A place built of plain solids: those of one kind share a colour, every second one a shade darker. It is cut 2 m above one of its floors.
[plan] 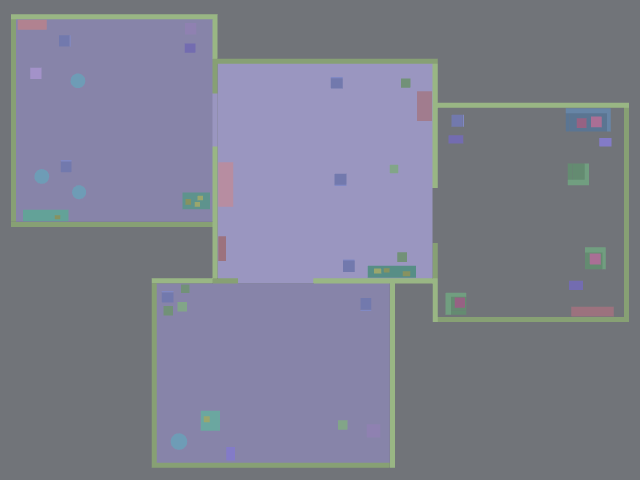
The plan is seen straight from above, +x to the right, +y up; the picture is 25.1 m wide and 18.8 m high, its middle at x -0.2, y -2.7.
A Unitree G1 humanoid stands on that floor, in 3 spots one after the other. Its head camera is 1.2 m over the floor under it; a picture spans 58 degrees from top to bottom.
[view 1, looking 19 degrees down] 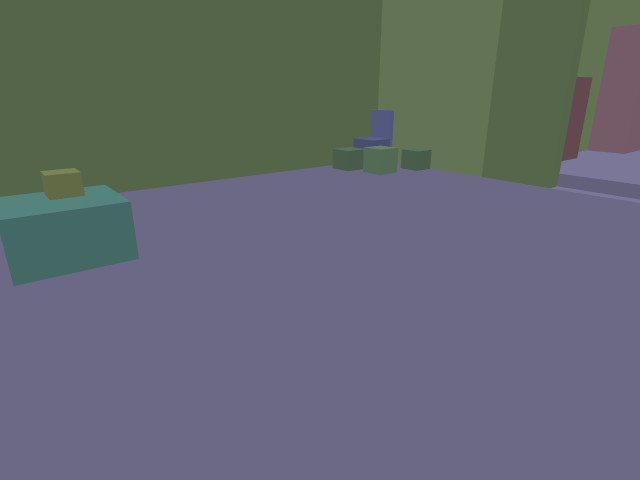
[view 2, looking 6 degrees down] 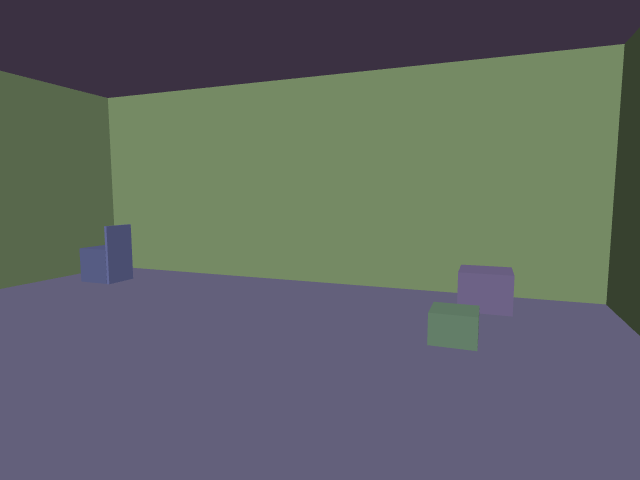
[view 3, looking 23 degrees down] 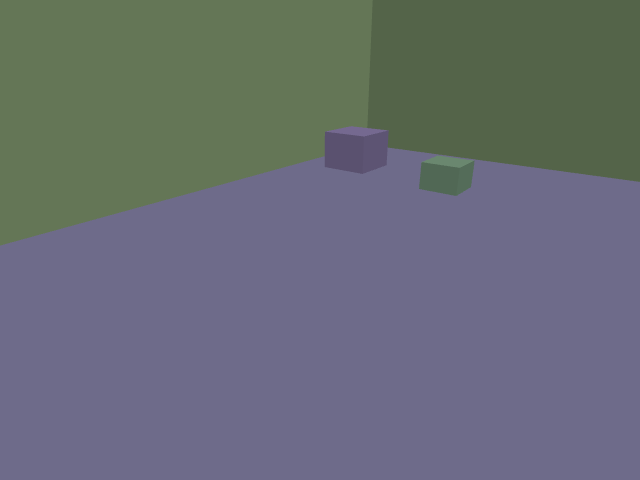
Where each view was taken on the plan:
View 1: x -0.88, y -10.18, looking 142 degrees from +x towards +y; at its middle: floor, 3.69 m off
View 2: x -2.93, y -10.16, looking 21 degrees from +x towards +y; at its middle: wall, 5.89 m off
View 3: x -0.88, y -5.94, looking -52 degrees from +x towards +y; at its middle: floor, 3.07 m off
